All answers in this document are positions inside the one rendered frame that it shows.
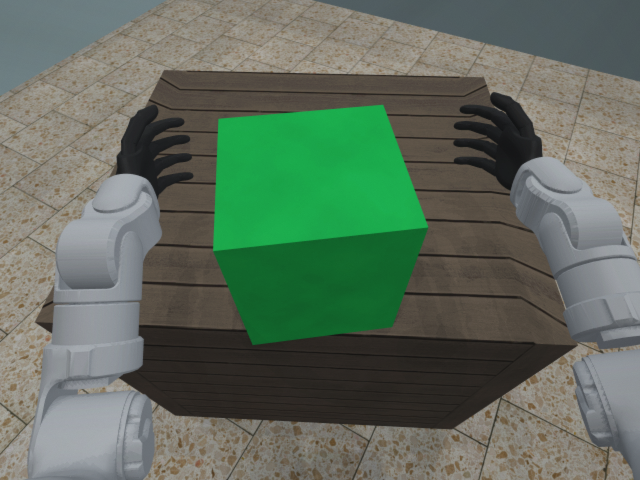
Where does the robot right forearm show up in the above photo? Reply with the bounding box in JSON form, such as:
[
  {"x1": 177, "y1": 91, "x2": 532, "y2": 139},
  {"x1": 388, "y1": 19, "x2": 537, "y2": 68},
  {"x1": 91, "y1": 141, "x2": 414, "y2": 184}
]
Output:
[{"x1": 510, "y1": 157, "x2": 640, "y2": 349}]

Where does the carton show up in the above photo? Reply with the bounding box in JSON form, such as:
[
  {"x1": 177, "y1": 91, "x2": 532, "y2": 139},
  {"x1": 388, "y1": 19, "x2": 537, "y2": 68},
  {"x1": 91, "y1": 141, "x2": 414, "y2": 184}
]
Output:
[{"x1": 213, "y1": 105, "x2": 428, "y2": 345}]

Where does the robot left hand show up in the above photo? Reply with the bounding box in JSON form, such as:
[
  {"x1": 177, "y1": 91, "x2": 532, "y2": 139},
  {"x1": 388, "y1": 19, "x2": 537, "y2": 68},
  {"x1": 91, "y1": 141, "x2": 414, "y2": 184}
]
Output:
[{"x1": 116, "y1": 105, "x2": 193, "y2": 199}]

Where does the pedestal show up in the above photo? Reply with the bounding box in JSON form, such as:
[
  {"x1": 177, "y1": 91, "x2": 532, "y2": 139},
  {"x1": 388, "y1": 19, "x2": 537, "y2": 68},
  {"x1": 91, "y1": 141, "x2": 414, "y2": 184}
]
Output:
[{"x1": 35, "y1": 70, "x2": 578, "y2": 429}]

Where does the robot left forearm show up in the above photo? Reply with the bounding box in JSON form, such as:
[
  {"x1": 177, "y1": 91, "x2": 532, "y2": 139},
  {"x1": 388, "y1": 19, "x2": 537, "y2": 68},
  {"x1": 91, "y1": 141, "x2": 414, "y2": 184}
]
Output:
[{"x1": 27, "y1": 174, "x2": 162, "y2": 478}]

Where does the robot right upper arm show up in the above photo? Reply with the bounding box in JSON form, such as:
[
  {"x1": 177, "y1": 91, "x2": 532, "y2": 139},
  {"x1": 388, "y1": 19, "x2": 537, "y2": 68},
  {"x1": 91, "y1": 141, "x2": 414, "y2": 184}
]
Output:
[{"x1": 572, "y1": 349, "x2": 640, "y2": 480}]

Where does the robot left upper arm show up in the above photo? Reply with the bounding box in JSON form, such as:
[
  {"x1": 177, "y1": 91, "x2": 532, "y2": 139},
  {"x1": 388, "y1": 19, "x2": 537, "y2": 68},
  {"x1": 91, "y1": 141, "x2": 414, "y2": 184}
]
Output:
[{"x1": 24, "y1": 390, "x2": 155, "y2": 480}]

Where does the robot right hand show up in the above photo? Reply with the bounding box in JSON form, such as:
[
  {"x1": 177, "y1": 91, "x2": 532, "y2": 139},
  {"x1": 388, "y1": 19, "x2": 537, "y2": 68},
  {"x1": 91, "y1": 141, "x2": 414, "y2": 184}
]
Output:
[{"x1": 453, "y1": 92, "x2": 543, "y2": 191}]

